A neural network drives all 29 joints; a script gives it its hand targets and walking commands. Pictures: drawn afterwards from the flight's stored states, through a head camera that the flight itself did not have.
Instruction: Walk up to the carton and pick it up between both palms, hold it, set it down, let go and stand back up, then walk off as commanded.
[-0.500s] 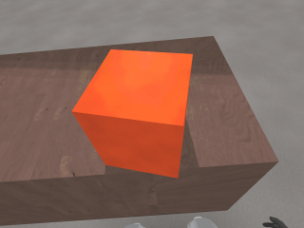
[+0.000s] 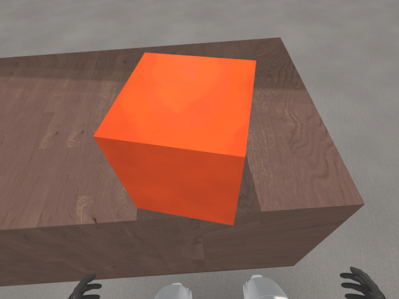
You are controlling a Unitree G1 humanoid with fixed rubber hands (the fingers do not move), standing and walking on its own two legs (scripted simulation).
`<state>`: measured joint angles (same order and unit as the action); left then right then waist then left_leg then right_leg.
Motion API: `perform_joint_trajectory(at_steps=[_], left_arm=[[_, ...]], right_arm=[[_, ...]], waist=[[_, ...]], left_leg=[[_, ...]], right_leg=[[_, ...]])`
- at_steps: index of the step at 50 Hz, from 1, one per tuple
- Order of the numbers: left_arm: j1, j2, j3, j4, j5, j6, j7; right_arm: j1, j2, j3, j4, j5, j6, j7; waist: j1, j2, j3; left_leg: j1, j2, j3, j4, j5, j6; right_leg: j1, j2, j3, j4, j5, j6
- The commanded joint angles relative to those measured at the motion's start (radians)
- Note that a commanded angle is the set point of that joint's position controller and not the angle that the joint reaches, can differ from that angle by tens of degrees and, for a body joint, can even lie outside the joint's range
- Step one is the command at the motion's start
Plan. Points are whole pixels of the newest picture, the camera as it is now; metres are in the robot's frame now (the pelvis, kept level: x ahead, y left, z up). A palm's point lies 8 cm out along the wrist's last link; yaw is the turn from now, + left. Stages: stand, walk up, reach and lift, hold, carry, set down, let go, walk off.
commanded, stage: reach and lift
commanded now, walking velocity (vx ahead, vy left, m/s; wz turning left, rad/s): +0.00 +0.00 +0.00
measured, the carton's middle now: (190, 141) +0.43 +0.04 +0.06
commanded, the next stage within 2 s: none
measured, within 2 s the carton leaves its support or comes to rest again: neither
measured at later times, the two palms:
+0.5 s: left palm (79, 289) +0.17 +0.27 -0.07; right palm out of the picture +0.11 -0.26 -0.05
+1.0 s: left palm (65, 276) +0.19 +0.28 -0.02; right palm (339, 291) +0.15 -0.20 +0.00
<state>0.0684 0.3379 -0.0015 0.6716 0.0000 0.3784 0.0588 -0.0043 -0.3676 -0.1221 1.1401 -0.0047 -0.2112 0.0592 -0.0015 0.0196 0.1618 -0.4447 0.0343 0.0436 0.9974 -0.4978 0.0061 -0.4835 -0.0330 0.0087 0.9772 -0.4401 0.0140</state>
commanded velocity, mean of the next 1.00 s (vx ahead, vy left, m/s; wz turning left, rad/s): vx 0.00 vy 0.00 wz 0.00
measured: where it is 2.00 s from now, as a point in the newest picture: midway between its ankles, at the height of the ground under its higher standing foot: outside the picture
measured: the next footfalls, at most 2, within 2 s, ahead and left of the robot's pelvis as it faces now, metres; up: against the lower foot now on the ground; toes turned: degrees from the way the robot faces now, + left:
none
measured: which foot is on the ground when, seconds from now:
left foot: down 0.00-1.00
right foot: down 0.00-1.00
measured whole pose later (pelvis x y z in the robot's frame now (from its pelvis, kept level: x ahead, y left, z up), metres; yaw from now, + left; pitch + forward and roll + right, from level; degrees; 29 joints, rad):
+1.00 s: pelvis -0.01 +0.04 +0.05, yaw +0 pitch -2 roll -3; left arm 0.11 0.30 0.00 0.50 -0.05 -0.05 -0.02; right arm 0.24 -0.14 -0.08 0.55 0.00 -0.30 -0.05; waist 0.00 0.00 0.12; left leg -0.33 0.03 0.04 0.67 -0.31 0.04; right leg -0.29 -0.03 0.00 0.49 -0.17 0.04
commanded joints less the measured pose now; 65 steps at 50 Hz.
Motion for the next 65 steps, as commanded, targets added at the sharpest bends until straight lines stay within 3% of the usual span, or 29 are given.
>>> perform_joint_trajectory(at_steps=[1,6,10,17,22,28,34,47,55,60,65], left_arm=[[-0.092,0.217,0.160,-0.310,0.100,0.002,-0.008],[-0.016,0.205,0.226,-0.333,0.153,-0.006,-0.020],[-0.005,0.191,0.234,-0.385,0.124,-0.056,-0.019],[0.008,0.146,0.208,-0.382,0.049,-0.162,-0.016],[-0.005,0.122,0.158,-0.400,0.002,-0.219,-0.009],[-0.008,0.110,0.114,-0.434,-0.035,-0.278,-0.008],[0.001,0.104,0.071,-0.457,-0.086,-0.337,-0.015],[0.022,0.145,0.013,-0.468,-0.199,-0.502,-0.088],[0.061,0.202,-0.005,-0.519,-0.275,-0.599,-0.126],[0.086,0.223,-0.008,-0.551,-0.307,-0.630,-0.154],[0.086,0.242,-0.007,-0.591,-0.327,-0.635,-0.174]], right_arm=[[0.025,-0.160,-0.073,-0.266,-0.051,-0.072,-0.022],[0.117,-0.111,-0.027,-0.350,-0.013,-0.061,-0.041],[0.159,-0.077,-0.023,-0.404,0.013,-0.081,-0.046],[0.204,0.005,-0.025,-0.482,0.047,-0.129,-0.049],[0.201,0.029,-0.050,-0.545,0.056,-0.154,-0.052],[0.197,0.045,-0.052,-0.603,0.066,-0.164,-0.065],[0.196,0.087,-0.037,-0.660,0.080,-0.165,-0.081],[0.253,0.239,0.044,-0.813,0.135,-0.161,-0.150],[0.285,0.304,0.104,-0.957,0.160,-0.188,-0.209],[0.313,0.337,0.142,-1.021,0.176,-0.205,-0.243],[0.328,0.359,0.163,-1.078,0.190,-0.199,-0.270]], waist=[[-0.002,-0.101,-0.311],[0.049,-0.098,-0.306],[0.060,-0.084,-0.357],[0.071,-0.042,-0.384],[0.061,0.012,-0.388],[0.042,0.069,-0.391],[0.038,0.076,-0.379],[0.049,0.082,-0.307],[0.062,0.080,-0.356],[0.069,0.081,-0.364],[0.072,0.092,-0.353]], left_leg=[[0.088,0.033,-0.004,-0.268,0.339,-0.029],[0.128,-0.001,0.003,-0.327,0.414,-0.032],[0.183,-0.016,0.009,-0.368,0.456,-0.045],[0.242,-0.026,0.021,-0.446,0.439,-0.043],[0.248,-0.015,0.024,-0.513,0.367,-0.046],[0.186,0.014,0.011,-0.610,0.275,-0.036],[0.173,0.028,-0.010,-0.686,0.211,-0.037],[0.210,-0.004,-0.006,-0.715,0.219,-0.045],[0.234,-0.018,-0.008,-0.646,0.322,-0.046],[0.246,-0.013,-0.022,-0.612,0.366,-0.049],[0.228,0.006,-0.047,-0.616,0.323,-0.044]], right_leg=[[0.167,0.015,-0.052,-0.252,0.325,-0.045],[0.286,0.026,-0.024,-0.309,0.413,-0.019],[0.328,0.034,-0.024,-0.341,0.461,-0.008],[0.330,0.063,-0.028,-0.400,0.360,-0.025],[0.346,0.076,-0.042,-0.421,0.288,-0.039],[0.448,0.092,-0.054,-0.425,0.294,-0.027],[0.505,0.091,-0.042,-0.458,0.282,-0.013],[0.517,0.063,0.004,-0.547,0.220,-0.017],[0.510,0.049,0.024,-0.555,0.235,-0.030],[0.490,0.047,0.028,-0.553,0.250,-0.036],[0.497,0.055,0.028,-0.550,0.240,-0.038]])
